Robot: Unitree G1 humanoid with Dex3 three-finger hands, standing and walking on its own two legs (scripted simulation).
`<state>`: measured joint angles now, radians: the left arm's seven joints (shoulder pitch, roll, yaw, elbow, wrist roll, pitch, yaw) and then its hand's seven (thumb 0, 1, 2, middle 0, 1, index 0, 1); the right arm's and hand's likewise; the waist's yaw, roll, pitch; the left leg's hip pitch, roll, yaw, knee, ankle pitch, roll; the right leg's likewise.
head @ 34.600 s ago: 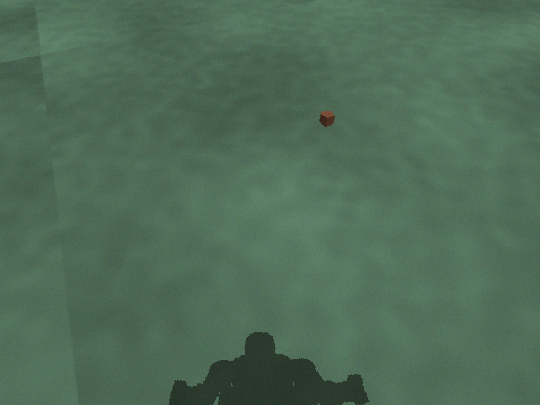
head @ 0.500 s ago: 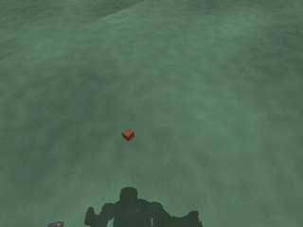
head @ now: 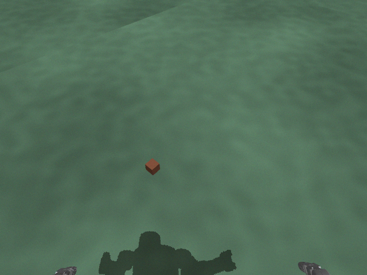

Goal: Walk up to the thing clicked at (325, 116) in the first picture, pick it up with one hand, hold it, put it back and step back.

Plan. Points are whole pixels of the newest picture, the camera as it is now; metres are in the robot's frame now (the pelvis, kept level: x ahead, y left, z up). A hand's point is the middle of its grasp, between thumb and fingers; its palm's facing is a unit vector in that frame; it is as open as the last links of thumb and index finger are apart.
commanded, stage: stand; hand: left
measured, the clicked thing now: (152, 166) +0.84 +0.20 -0.75
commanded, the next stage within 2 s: walk up in 0.92 s
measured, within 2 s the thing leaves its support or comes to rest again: neither
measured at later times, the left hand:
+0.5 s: hand out of the picture +0.05 +0.25 -0.15, palm faces -0.03 -0.94 -0.34, open 7.4 cm
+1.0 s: hand out of the picture +0.09 +0.25 -0.15, palm faces -0.02 -0.94 -0.33, open 7.4 cm
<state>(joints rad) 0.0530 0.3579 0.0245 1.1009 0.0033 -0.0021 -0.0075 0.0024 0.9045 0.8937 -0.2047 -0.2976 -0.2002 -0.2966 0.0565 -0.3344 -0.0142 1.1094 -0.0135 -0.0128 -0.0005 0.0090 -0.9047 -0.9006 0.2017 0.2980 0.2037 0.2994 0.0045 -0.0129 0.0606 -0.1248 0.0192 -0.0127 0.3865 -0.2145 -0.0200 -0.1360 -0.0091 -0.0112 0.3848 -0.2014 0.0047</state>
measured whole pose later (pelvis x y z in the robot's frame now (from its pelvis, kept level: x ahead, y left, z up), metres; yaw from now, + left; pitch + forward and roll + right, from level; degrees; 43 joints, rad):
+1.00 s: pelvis +0.01 -0.01 +0.00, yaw +0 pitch -2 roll +0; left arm 0.15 0.36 0.03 1.08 0.02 -0.02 -0.04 0.00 0.90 0.89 -0.21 -0.30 -0.20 -0.30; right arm 0.16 -0.37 -0.03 1.10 -0.03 -0.01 0.03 0.01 -0.90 -0.90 0.20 0.30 0.20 0.30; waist 0.00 0.01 0.02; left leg -0.15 0.03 -0.01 0.45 -0.40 0.02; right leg -0.15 0.01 0.00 0.42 -0.32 -0.03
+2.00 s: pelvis +0.33 +0.00 -0.01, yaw -2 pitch -2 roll -1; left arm 0.32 0.39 0.05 0.82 0.01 -0.06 -0.04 0.00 0.90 0.89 -0.21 -0.30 -0.20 -0.30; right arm 0.32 -0.42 -0.06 0.86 -0.03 -0.03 0.05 0.01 -0.91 -0.90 0.20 0.30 0.20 0.30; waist 0.02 0.03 0.09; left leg -0.47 0.09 0.00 0.75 -0.25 -0.01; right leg -0.16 0.01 -0.08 0.49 -0.29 -0.04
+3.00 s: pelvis +0.39 +0.01 +0.00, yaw -2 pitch -3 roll +0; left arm 0.06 0.36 -0.01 1.10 0.00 -0.01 -0.01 0.00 0.90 0.89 -0.21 -0.30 -0.20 -0.30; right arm 0.08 -0.36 -0.01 1.14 -0.01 0.01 0.03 0.01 -0.91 -0.90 0.20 0.30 0.20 0.30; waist -0.02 -0.01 0.07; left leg -0.23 0.04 0.07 0.39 -0.11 0.00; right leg -0.10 -0.03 0.00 0.39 -0.24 0.03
